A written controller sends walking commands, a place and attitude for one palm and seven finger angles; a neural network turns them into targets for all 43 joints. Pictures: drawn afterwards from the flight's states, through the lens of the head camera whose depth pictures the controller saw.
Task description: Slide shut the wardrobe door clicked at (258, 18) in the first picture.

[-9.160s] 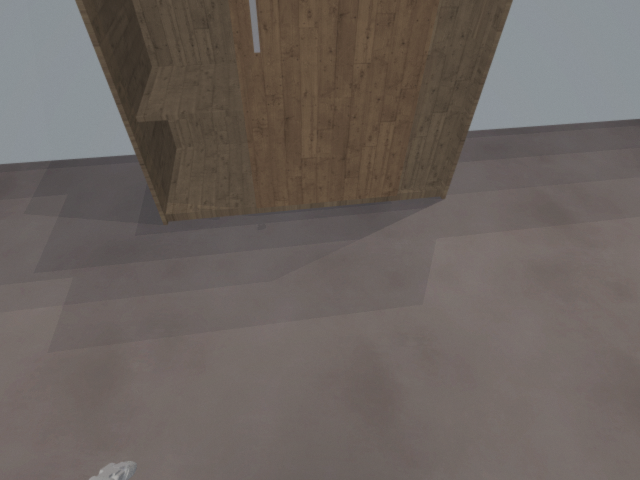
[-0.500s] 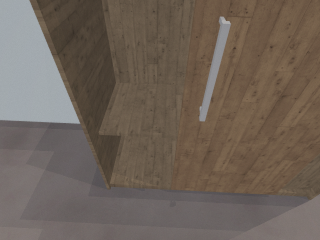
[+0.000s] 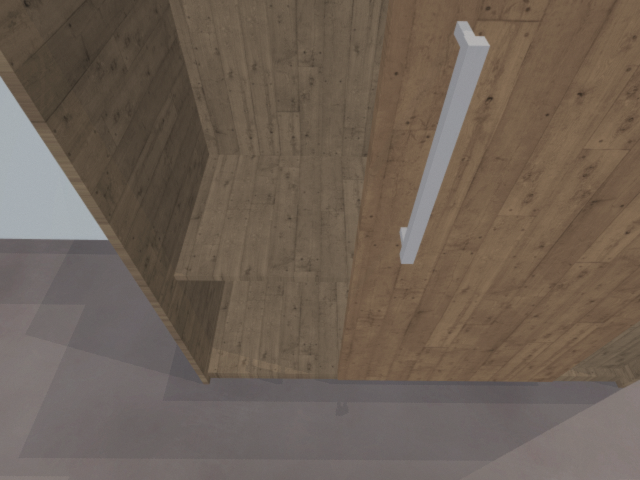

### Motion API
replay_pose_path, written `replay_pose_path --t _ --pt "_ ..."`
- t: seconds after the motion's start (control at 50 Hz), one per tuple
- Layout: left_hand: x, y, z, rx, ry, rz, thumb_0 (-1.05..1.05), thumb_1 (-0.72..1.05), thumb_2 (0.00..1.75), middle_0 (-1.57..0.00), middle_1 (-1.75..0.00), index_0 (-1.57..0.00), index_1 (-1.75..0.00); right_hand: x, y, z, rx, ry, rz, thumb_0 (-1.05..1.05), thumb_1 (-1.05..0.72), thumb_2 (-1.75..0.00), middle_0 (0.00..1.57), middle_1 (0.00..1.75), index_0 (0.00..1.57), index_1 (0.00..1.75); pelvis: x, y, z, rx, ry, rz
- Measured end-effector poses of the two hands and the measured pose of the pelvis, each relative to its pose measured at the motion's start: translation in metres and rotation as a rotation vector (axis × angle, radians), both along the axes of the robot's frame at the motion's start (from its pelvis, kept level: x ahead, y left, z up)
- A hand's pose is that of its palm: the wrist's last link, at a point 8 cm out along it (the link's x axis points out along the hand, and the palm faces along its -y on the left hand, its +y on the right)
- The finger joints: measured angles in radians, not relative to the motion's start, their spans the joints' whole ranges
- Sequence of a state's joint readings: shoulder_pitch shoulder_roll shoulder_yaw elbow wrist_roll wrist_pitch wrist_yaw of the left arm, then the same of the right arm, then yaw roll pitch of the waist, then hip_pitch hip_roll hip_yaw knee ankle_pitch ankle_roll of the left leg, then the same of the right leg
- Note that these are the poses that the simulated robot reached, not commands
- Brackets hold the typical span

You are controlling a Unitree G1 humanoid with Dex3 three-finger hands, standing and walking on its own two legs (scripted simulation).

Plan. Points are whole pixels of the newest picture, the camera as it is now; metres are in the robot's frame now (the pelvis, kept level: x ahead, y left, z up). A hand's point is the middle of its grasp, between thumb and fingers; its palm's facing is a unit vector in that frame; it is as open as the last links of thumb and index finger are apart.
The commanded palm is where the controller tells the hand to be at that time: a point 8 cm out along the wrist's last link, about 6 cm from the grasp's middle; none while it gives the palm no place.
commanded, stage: come to a stop and stand still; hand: right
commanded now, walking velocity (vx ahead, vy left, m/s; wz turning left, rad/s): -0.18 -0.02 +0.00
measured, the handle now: (429, 168) +0.46 -0.10 +0.15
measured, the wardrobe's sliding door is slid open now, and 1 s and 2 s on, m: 0.40 0.40 0.40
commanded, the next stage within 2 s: look again from close up in 1.30 s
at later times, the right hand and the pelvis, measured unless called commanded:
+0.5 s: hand out of the picture +0.06 -0.15 -0.18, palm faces +0.07 +0.98 -0.18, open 7.3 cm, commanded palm none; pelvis +0.01 +0.02 +0.00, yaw -1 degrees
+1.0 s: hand out of the picture +0.02 -0.18 -0.16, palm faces +0.03 +0.97 -0.25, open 7.4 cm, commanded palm none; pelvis +0.01 +0.01 +0.00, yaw +0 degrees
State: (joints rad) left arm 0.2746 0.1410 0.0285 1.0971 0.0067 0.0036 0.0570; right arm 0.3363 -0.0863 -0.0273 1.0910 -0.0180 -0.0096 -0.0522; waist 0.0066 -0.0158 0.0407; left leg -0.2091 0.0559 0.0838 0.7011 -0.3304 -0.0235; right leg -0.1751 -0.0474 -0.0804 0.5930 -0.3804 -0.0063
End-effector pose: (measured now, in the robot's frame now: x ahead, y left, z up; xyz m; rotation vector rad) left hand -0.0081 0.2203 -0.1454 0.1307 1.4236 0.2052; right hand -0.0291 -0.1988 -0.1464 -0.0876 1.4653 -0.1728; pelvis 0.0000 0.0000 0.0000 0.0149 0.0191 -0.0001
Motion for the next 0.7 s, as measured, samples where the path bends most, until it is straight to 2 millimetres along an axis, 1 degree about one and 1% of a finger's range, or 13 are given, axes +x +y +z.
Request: replay_pose_path --t 0.04,0.1,0.18,0.24,0.26,0.3,0.38,0.42,0.46,0.52,0.56,0.7 --pt "0.01 0.005 0.006 0.016 -0.036 0.004 0.02 0.92 0.9 -0.2 -0.29 -0.2 -0.29 0.01 -0.008 0.005 -0.022 0.009 0.02 0.02 -0.93 -0.9 0.21 0.3 0.2 0.3 0.001 0.0 0.005 0.005 -0.006 0.004" --pt "0.015 0.013 0.009 0.026 -0.041 -0.011 0.01 0.92 0.9 -0.2 -0.29 -0.2 -0.29 0.031 -0.022 0.011 -0.06 -0.021 0.028 0.03 -0.93 -0.9 0.21 0.3 0.2 0.3 0.001 0.003 0.007 0.011 -0.011 -0.003" --pt "0.02 0.025 -0.001 0.011 -0.004 -0.045 0.01 0.91 0.9 -0.2 -0.29 -0.2 -0.29 0.062 -0.032 0.012 -0.112 -0.108 0.029 0.02 -0.93 -0.9 0.2 0.3 0.2 0.3 0.004 0.014 0.001 -0.014 -0.023 -0.002" --pt "0.031 0.038 -0.017 -0.006 -0.009 -0.051 0.01 0.91 0.9 -0.2 -0.29 -0.2 -0.29 0.074 -0.031 0.008 -0.147 -0.164 0.037 0.01 -0.92 -0.9 0.2 0.3 0.2 0.3 0.012 0.026 -0.012 -0.033 -0.035 -0.003" --pt "0.035 0.042 -0.02 -0.007 -0.017 -0.045 0.01 0.91 0.9 -0.2 -0.29 -0.2 -0.29 0.075 -0.029 0.008 -0.152 -0.171 0.039 0.01 -0.92 -0.9 0.2 0.3 0.2 0.3 0.012 0.027 -0.014 -0.025 -0.038 -0.007" --pt "0.043 0.047 -0.021 -0.002 -0.038 -0.037 0.01 0.91 0.9 -0.2 -0.29 -0.2 -0.29 0.076 -0.023 0.009 -0.144 -0.17 0.046 0.01 -0.92 -0.9 0.2 0.3 0.2 0.3 0.012 0.028 -0.014 -0.004 -0.047 -0.025" --pt "0.053 0.046 -0.01 0.005 -0.084 -0.043 0.01 0.91 0.9 -0.2 -0.29 -0.2 -0.29 0.077 -0.011 0.007 -0.101 -0.173 0.061 0.01 -0.91 -0.9 0.2 0.3 0.2 0.3 0.008 0.028 -0.007 0.007 -0.051 -0.028" --pt "0.053 0.042 -0.003 0.011 -0.106 -0.052 0.01 0.91 0.9 -0.19 -0.29 -0.2 -0.29 0.079 -0.006 0.004 -0.069 -0.183 0.059 0.01 -0.91 -0.9 0.2 0.3 0.2 0.3 0.006 0.027 -0.006 0.011 -0.05 -0.03" --pt "0.049 0.037 0.002 0.02 -0.116 -0.059 0.01 0.91 0.9 -0.19 -0.29 -0.2 -0.29 0.079 -0.002 -0.002 -0.037 -0.193 0.047 0.01 -0.91 -0.9 0.2 0.3 0.2 0.3 0.004 0.024 -0.005 0.012 -0.054 -0.028" --pt "0.039 0.028 0.011 0.016 -0.094 -0.071 0.01 0.91 0.9 -0.19 -0.29 -0.2 -0.29 0.077 -0.005 0.0 -0.028 -0.198 0.025 0.0 -0.94 -0.9 0.21 0.3 0.2 0.3 0.007 0.023 0.002 0.0 -0.053 -0.019" --pt "0.033 0.025 0.014 0.01 -0.078 -0.078 0.01 0.92 0.9 -0.2 -0.29 -0.2 -0.29 0.074 -0.008 0.003 -0.027 -0.199 0.04 0.0 -0.94 -0.9 0.21 0.3 0.2 0.3 0.008 0.021 0.004 -0.006 -0.051 -0.021" --pt "0.036 0.027 0.011 0.02 -0.146 -0.051 0.01 0.91 0.9 -0.2 -0.29 -0.2 -0.29 0.052 -0.029 0.007 -0.07 -0.151 0.086 0.0 -0.92 -0.9 0.21 0.3 0.2 0.3 0.006 0.012 0.001 -0.012 -0.035 -0.014"
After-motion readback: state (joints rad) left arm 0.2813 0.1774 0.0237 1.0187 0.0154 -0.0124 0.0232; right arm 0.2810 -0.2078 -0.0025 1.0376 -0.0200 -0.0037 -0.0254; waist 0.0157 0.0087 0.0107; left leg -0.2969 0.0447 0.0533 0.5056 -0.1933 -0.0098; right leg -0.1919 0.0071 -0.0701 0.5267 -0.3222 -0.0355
